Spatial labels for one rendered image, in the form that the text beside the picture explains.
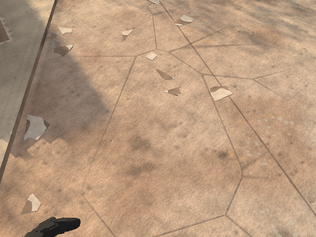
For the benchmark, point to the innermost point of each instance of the left robot hand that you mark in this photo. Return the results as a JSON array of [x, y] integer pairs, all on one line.
[[54, 226]]

